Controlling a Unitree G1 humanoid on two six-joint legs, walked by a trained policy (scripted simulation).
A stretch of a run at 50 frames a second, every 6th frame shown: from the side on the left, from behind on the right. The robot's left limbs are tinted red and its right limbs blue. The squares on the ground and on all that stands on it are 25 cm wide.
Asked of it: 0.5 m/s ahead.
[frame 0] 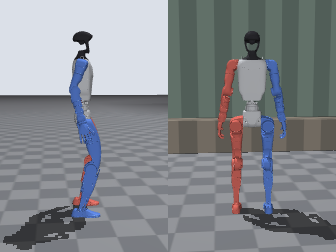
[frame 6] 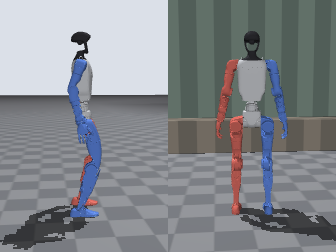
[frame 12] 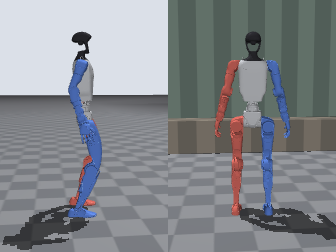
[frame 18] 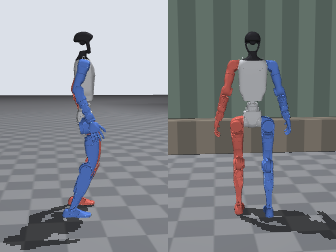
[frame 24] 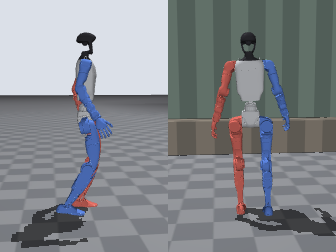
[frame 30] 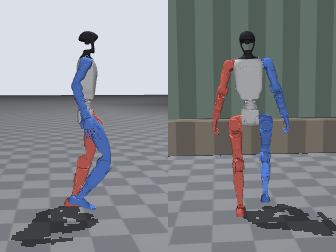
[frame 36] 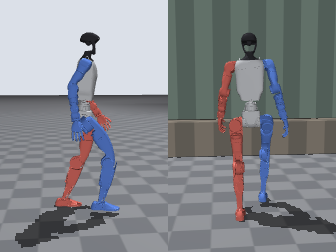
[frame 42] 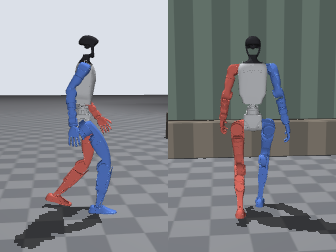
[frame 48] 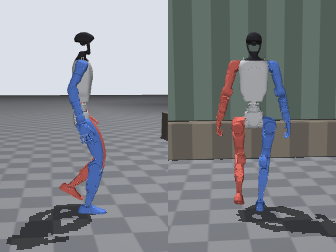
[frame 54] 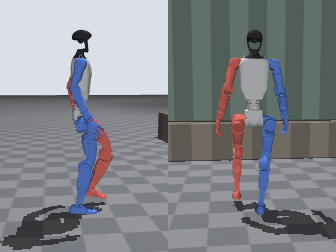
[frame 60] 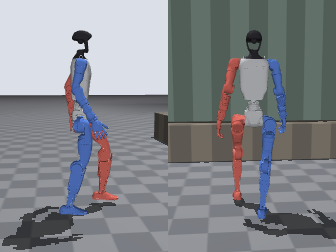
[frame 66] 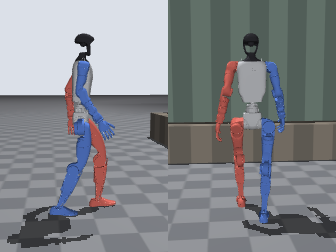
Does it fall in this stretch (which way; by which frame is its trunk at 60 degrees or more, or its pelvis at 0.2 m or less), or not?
no
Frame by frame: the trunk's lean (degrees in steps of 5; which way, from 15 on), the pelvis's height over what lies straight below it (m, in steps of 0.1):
0: 0, 0.8
6: 0, 0.8
12: 5, 0.8
18: 0, 0.8
24: 0, 0.8
30: 5, 0.8
36: 5, 0.8
42: 5, 0.7
48: 5, 0.8
54: 0, 0.8
60: 0, 0.8
66: 5, 0.8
